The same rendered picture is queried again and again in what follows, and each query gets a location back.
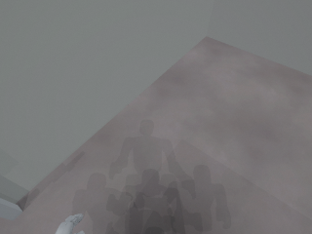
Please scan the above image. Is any left robot hand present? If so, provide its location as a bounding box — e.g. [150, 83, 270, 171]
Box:
[55, 214, 85, 234]

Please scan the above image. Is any panel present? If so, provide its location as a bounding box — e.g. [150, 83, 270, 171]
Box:
[0, 198, 22, 221]

